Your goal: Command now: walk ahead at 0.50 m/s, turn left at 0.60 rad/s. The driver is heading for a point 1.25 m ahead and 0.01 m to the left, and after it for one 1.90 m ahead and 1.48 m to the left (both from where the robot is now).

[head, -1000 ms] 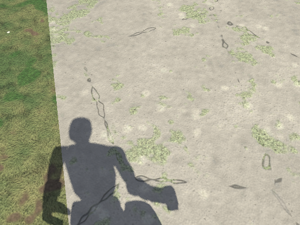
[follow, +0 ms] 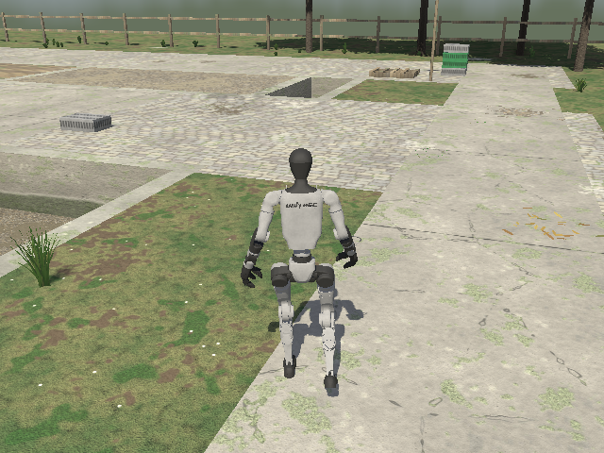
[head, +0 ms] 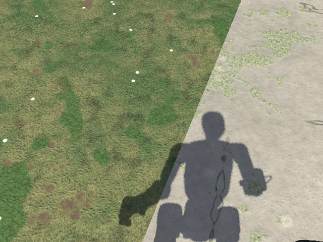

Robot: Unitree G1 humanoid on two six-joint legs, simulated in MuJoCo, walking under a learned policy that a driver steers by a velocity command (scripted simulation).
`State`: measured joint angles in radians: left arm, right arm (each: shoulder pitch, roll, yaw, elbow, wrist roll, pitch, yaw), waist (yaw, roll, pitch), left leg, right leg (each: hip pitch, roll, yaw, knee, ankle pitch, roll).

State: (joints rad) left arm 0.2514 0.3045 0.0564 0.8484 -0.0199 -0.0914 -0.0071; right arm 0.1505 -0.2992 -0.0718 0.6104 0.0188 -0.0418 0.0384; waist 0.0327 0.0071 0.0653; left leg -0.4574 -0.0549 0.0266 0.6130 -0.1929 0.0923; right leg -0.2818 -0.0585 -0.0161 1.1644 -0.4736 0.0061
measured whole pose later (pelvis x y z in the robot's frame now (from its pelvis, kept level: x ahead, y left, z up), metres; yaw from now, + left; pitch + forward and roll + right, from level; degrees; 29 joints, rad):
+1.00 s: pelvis +0.31 +0.00 +0.01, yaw +12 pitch -1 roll +0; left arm 0.14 0.24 0.02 0.87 0.01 -0.01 -0.01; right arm 0.26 -0.22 -0.03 0.78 -0.01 -0.01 -0.03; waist 0.01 0.00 0.02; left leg -0.22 0.01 -0.05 0.58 -0.36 -0.02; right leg -0.30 0.00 -0.01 0.56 -0.25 0.00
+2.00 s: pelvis +0.62 +0.11 +0.02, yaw +11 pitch +0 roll +1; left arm 0.27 0.28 0.05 0.95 -0.02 -0.09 0.00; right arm 0.22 -0.24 -0.05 0.86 0.00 -0.10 0.04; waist 0.00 -0.04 0.04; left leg -0.27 -0.05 0.06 0.41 -0.14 0.07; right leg -0.47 -0.08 0.03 1.16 -0.30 -0.05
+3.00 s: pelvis +1.16 +0.18 +0.01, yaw +3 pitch +2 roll -1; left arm 0.29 0.28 0.05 0.88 0.00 -0.04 0.03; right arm 0.07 -0.26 -0.03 0.84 0.00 -0.09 0.04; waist 0.03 -0.02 0.04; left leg -0.42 -0.05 -0.03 0.48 -0.08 0.04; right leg -0.33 0.04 0.07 1.08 -0.53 0.03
